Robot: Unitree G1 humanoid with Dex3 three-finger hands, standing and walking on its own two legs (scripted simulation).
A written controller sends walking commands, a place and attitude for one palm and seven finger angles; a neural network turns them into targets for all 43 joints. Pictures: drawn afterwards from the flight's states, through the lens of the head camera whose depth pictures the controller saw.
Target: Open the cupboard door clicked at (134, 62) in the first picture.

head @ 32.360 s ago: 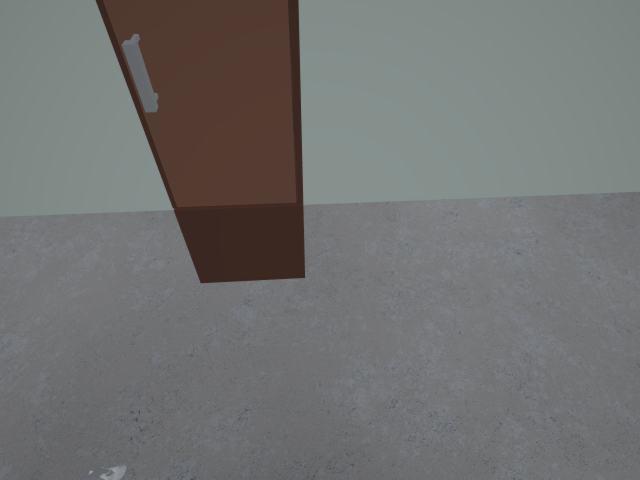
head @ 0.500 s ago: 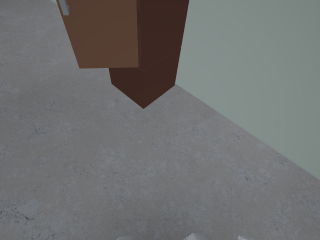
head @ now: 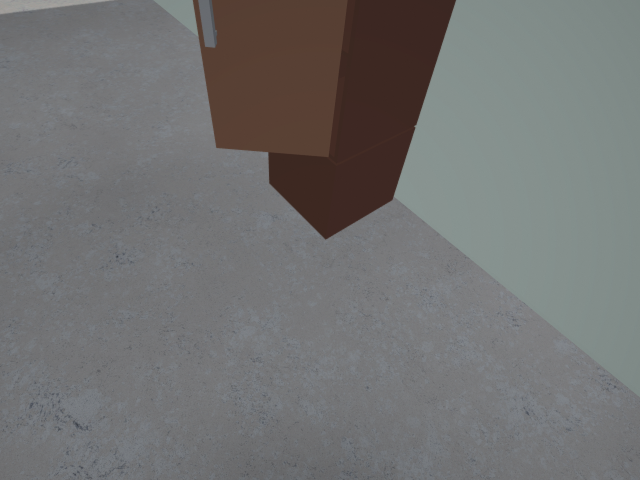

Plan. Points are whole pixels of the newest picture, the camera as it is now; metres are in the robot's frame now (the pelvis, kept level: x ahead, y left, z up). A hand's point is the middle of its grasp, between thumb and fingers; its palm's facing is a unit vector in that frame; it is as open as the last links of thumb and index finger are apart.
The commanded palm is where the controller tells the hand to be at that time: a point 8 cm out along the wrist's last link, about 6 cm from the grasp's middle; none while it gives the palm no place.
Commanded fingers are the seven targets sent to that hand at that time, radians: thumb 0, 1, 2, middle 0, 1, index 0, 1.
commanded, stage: take the last steps up to it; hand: left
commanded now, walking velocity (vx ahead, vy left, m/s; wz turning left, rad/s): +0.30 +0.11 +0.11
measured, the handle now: (208, 8) +1.03 +0.35 +0.09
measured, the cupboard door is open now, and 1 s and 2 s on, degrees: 49 49 49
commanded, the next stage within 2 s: come to a stop and stand still in 1.10 s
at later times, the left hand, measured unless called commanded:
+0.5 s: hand (216, 385) +0.26 +0.17 -0.15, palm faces +0.05 -0.98 -0.17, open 7.4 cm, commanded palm none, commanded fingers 0.00 0.90 0.90 -0.20 -0.30 -0.20 -0.30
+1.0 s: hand (172, 329) +0.35 +0.27 -0.15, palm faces +0.08 -0.98 -0.18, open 7.4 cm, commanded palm none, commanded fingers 0.00 0.90 0.90 -0.20 -0.30 -0.20 -0.30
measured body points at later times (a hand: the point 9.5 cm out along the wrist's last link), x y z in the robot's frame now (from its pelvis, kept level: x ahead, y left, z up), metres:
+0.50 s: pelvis +0.14 +0.00 +0.00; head +0.17 -0.01 +0.45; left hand +0.26 +0.23 -0.13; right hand +0.07 -0.22 -0.16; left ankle +0.05 +0.09 -0.67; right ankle +0.19 -0.11 -0.73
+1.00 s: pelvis +0.32 +0.08 +0.02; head +0.35 +0.09 +0.47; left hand +0.35 +0.32 -0.14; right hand +0.37 -0.16 -0.13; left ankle +0.31 +0.17 -0.73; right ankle +0.36 -0.05 -0.68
